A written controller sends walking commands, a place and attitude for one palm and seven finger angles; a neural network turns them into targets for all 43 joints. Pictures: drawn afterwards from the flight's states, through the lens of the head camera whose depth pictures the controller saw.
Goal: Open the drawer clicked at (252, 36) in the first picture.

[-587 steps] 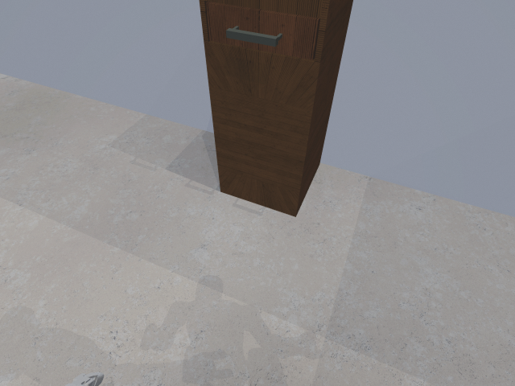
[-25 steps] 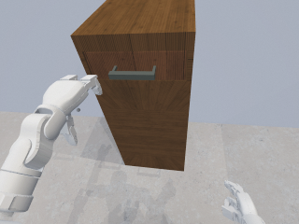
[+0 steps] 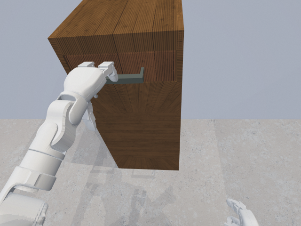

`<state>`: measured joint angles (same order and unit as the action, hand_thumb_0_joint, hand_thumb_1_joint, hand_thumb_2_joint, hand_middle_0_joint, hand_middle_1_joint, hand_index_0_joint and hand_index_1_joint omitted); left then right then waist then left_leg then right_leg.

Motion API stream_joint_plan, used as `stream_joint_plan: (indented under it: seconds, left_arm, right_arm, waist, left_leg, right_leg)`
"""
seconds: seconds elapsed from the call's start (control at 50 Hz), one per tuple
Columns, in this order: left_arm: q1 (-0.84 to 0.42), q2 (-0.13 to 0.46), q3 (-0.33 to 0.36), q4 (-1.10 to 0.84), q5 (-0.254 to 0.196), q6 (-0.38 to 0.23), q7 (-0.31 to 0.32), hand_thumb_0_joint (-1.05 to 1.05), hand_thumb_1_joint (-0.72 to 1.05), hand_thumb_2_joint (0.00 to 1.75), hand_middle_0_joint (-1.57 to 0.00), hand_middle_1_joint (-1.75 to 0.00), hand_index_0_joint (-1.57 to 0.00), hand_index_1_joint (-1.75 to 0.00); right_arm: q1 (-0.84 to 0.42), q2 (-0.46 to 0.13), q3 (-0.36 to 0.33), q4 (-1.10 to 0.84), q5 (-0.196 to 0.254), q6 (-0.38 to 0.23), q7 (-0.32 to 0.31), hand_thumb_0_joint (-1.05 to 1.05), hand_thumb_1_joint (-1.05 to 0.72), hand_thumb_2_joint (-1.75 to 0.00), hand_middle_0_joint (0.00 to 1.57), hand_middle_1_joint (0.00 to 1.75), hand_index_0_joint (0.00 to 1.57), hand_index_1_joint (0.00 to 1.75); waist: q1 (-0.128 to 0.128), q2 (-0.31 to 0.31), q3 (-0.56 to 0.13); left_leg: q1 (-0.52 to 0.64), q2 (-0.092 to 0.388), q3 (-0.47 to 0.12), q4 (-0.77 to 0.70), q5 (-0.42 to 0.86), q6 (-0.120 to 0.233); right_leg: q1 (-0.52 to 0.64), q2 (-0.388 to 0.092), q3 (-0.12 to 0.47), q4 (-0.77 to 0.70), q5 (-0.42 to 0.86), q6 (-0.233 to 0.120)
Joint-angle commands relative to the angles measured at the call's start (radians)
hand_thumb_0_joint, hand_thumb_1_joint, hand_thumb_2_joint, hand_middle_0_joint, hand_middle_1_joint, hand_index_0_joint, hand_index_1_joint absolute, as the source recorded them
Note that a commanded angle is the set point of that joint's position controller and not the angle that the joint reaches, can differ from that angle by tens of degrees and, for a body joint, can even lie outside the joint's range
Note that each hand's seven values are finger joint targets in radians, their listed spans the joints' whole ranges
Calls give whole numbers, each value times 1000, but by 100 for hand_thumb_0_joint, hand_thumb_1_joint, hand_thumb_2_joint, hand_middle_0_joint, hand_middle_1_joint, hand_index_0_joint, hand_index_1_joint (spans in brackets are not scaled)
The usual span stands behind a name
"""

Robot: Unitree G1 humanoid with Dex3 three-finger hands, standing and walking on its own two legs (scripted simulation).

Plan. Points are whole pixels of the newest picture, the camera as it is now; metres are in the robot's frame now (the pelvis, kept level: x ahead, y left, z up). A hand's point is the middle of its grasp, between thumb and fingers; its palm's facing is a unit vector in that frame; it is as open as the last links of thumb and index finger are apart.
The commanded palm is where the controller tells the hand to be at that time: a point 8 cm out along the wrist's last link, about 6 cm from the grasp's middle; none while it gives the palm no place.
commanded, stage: move the hooked fingers above the handle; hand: left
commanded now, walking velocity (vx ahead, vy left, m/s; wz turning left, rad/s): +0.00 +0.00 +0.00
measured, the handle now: (119, 75) +0.57 +0.17 +0.09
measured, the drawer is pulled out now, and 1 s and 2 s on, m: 0.00 0.00 0.00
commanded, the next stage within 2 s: none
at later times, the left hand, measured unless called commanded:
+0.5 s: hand (112, 79) +0.46 +0.15 +0.16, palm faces +0.04 -0.07 -1.00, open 13.8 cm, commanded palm +0.45 +0.18 +0.22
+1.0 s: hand (132, 65) +0.53 +0.10 +0.16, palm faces +0.10 -0.08 -0.99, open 13.8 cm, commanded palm +0.50 +0.17 +0.21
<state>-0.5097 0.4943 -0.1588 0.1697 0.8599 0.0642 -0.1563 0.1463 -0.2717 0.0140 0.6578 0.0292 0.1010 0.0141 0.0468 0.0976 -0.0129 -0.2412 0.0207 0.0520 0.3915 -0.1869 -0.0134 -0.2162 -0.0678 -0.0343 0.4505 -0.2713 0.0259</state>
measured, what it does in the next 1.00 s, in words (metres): stands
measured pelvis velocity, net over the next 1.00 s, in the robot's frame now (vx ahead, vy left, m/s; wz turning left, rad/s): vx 0.01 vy -0.01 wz -0.04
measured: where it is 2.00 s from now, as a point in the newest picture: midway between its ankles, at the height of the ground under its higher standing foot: outside the picture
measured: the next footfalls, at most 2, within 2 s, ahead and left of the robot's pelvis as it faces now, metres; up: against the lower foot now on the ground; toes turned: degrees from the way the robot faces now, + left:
none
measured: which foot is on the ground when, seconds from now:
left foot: down 0.00-1.00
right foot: down 0.00-1.00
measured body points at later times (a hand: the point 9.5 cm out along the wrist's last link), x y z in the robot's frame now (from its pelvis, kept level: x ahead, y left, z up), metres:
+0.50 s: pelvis +0.02 -0.01 +0.00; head +0.05 -0.05 +0.44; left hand +0.45 +0.15 +0.21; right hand +0.15 -0.27 -0.13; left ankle +0.01 +0.13 -0.74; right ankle -0.03 -0.13 -0.74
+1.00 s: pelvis +0.01 -0.01 -0.01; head +0.07 -0.03 +0.44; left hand +0.52 +0.11 +0.21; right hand +0.04 -0.28 -0.15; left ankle +0.01 +0.13 -0.74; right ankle -0.03 -0.13 -0.74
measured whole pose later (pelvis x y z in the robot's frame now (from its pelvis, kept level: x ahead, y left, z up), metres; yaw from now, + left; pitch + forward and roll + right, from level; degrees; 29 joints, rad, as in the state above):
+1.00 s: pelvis +0.01 -0.01 -0.01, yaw -3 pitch +11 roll +1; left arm -1.06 0.42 -0.11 0.96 1.01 0.01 0.11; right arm 0.30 -0.27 -0.03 0.73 0.02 0.10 -0.02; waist -0.10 0.06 -0.08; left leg -0.45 0.06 0.08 0.50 -0.25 -0.02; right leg -0.44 -0.04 0.01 0.54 -0.30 0.02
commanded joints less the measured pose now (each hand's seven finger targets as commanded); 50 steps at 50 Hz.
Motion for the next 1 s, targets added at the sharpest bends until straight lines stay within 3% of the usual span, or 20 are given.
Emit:
stream_joint_plan:
  seconds: [0.0,0.06,0.12,0.18,0.22,0.26,0.34,0.36,0.44,0.52,0.54,0.58,0.64,0.7,0.76,0.82,0.84,0.88,0.92,0.98]
  left_arm:
    - [-444,280,245,-100,15,18,103,0,-50,30,-30,-120,-30,-120]
    - [-488,197,142,-20,35,65,94,0,-50,30,-30,-120,-30,-120]
    - [-526,183,89,35,59,105,66,0,-50,30,-30,-120,-30,-120]
    - [-580,174,49,-4,63,90,25,0,-50,30,-30,-120,-30,-120]
    - [-621,160,27,20,51,64,5,0,-50,30,-30,-120,-30,-120]
    - [-676,167,31,21,34,21,-1,0,-50,30,-30,-120,-30,-120]
    - [-721,280,161,56,25,-60,56,0,-50,30,-30,-120,-30,-120]
    - [-756,261,152,63,30,-73,78,0,-50,30,-30,-120,-30,-120]
    - [-738,284,212,288,53,-44,161,0,-50,30,-30,-120,-30,-120]
    - [-797,209,117,376,110,31,188,0,-50,30,-30,-120,-30,-120]
    - [-792,198,107,408,119,48,180,0,-50,30,-30,-120,-30,-120]
    - [-841,122,27,395,116,63,151,0,-50,30,-30,-120,-30,-120]
    - [-905,62,-36,363,93,40,93,0,-50,30,-30,-120,-30,-120]
    - [-988,52,-52,362,71,-17,72,0,-50,30,-30,-120,-30,-120]
    - [-1070,146,36,418,71,-76,115,0,-50,30,-30,-120,-30,-120]
    - [-1105,223,118,502,105,-94,215,0,-50,30,-30,-120,-30,-120]
    - [-1091,308,201,527,116,-89,253,0,-50,30,-30,-120,-30,-120]
    - [-1074,365,250,585,155,-46,326,0,-50,30,-30,-120,-30,-120]
    - [-1060,346,215,641,186,26,367,0,-50,30,-30,-120,-30,-120]
    - [-1022,361,198,771,224,134,357,0,-50,30,-30,-120,-30,-120]
  right_arm:
    - [-95,-100,-40,-127,4,-39,-4,0,-90,-90,20,30,20,30]
    - [-95,-108,-42,-119,15,-25,0,0,-90,-90,20,30,20,30]
    - [-90,-117,-47,-123,18,-14,-10,0,-90,-90,20,30,20,30]
    - [-78,-118,-50,-138,17,-11,-18,0,-90,-90,20,30,20,30]
    - [-64,-116,-51,-137,18,-14,-32,0,-90,-90,20,30,20,30]
    - [-45,-114,-50,-131,19,-22,-41,0,-90,-90,20,30,20,30]
    - [1,-114,-58,-109,5,-24,-50,0,-90,-90,20,30,20,30]
    - [9,-105,-57,-105,4,-28,-46,0,-90,-90,20,30,20,30]
    - [40,-109,-62,-64,1,-14,-38,0,-90,-90,20,30,20,30]
    - [46,-114,-70,-57,2,-4,-27,0,-90,-90,20,30,20,30]
    - [56,-120,-76,-56,2,0,-24,0,-90,-90,20,30,20,30]
    - [71,-124,-85,-63,6,4,-22,0,-90,-90,20,30,20,30]
    - [95,-130,-96,-69,7,3,-31,0,-90,-90,20,30,20,30]
    - [128,-127,-98,-52,7,-6,-45,0,-90,-90,20,30,20,30]
    - [182,-128,-97,-21,4,-18,-54,0,-90,-90,20,30,20,30]
    - [216,-118,-90,-2,-6,-26,-55,0,-90,-90,20,30,20,30]
    - [223,-124,-90,0,-9,-30,-52,0,-90,-90,20,30,20,30]
    - [211,-113,-83,-5,-14,-30,-49,0,-90,-90,20,30,20,30]
    - [187,-113,-76,-10,-12,-28,-40,0,-90,-90,20,30,20,30]
    - [179,-138,-76,-8,-2,-18,-38,0,-90,-90,20,30,20,30]
  waist:
    - [28,-125,-337]
    - [-1,-113,-297]
    - [-23,-130,-317]
    - [-36,-129,-373]
    - [-54,-148,-369]
    - [-61,-143,-365]
    - [-35,-133,-417]
    - [-36,-117,-426]
    - [-28,-152,-362]
    - [-44,-102,-417]
    - [-55,-133,-435]
    - [-83,-128,-452]
    - [-124,-171,-455]
    - [-143,-127,-434]
    - [-151,-144,-416]
    - [-140,-106,-445]
    - [-113,-117,-469]
    - [-83,-85,-525]
    - [-68,-47,-523]
    - [-79,-124,-475]
  left_leg:
    - [121,-41,6,17,361,33]
    - [109,-41,18,17,320,30]
    - [115,-48,21,28,286,38]
    - [134,-60,12,42,298,48]
    - [138,-65,9,52,289,55]
    - [139,-67,5,55,279,56]
    - [126,-66,5,73,361,50]
    - [122,-65,5,76,381,49]
    - [52,-53,23,71,364,36]
    - [58,-45,37,80,374,36]
    - [55,-44,36,82,376,38]
    - [80,-42,31,94,364,46]
    - [111,-47,15,104,364,57]
    - [130,-52,1,111,329,60]
    - [94,-48,-12,114,309,55]
    - [47,-45,-7,120,318,44]
    - [14,-43,-2,119,327,40]
    - [-21,-41,13,116,345,36]
    - [-51,-37,36,110,346,27]
    - [-97,-29,53,101,295,31]
  right_leg:
    - [119,68,-26,-16,370,-52]
    - [71,68,-26,-23,334,-51]
    - [63,65,-15,-25,340,-46]
    - [84,64,-8,-12,387,-46]
    - [69,62,-4,-9,406,-40]
    - [58,62,-1,-12,394,-40]
    - [111,63,-3,9,471,-47]
    - [103,65,-5,18,489,-47]
    - [88,68,-15,15,458,-47]
    - [55,72,-11,34,460,-51]
    - [68,73,-11,33,464,-50]
    - [36,74,-8,39,471,-45]
    - [12,79,-7,35,470,-43]
    - [-52,83,-1,32,417,-43]
    - [-68,89,-1,33,389,-45]
    - [-75,97,-4,57,370,-51]
    - [-35,97,-3,60,372,-54]
    - [15,96,0,81,405,-56]
    - [31,93,-3,84,419,-57]
    - [20,92,-4,73,400,-45]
